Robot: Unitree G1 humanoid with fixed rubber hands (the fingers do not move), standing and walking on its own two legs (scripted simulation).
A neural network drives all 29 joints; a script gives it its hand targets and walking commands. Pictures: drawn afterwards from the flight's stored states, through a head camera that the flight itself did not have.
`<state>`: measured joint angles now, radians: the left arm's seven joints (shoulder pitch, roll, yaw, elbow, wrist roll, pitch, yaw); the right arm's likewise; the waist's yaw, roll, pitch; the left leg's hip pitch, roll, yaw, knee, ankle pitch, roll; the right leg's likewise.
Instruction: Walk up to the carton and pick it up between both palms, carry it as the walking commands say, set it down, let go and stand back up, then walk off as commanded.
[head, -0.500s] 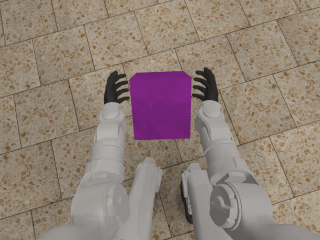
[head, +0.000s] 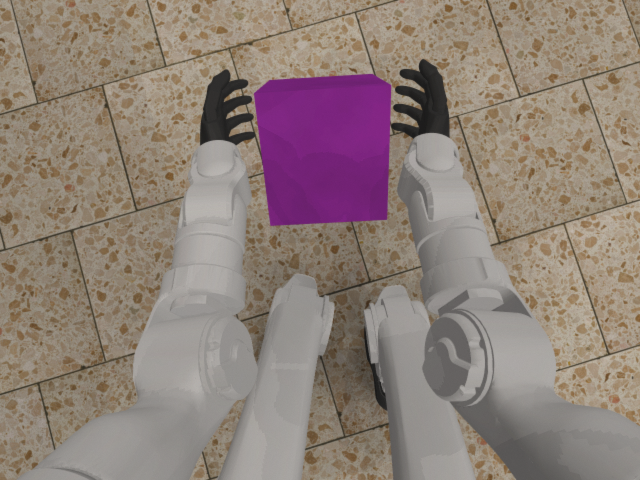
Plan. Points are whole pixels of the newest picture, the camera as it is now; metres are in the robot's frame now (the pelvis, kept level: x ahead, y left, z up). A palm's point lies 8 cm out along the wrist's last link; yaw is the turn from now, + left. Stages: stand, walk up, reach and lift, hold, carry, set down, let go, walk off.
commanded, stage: set down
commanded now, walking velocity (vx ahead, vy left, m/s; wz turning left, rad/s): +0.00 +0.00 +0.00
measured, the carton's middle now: (324, 145) +0.51 +0.06 -0.21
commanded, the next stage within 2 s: none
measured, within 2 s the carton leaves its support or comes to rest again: neither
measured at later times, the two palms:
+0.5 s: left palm (235, 144) +0.49 +0.19 -0.18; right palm (412, 139) +0.51 -0.06 -0.17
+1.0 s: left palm (249, 146) +0.51 +0.18 -0.27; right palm (404, 147) +0.53 -0.06 -0.26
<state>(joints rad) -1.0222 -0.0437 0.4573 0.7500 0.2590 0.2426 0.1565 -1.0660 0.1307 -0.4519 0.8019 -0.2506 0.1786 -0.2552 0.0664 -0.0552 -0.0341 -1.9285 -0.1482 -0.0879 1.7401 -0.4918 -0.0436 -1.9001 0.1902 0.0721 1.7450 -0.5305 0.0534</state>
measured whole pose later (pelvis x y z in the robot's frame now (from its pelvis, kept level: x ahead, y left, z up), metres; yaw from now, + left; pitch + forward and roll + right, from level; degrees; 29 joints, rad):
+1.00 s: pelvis +0.00 +0.01 -0.10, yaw -2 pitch +39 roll -3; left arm -1.32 0.14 0.36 0.91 0.15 0.22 0.13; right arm -1.34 -0.02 -0.39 0.90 -0.14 0.18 -0.22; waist 0.07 -0.04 0.25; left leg -2.21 -0.14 -0.06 2.10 -0.57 -0.03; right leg -2.17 0.24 0.04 2.09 -0.61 0.10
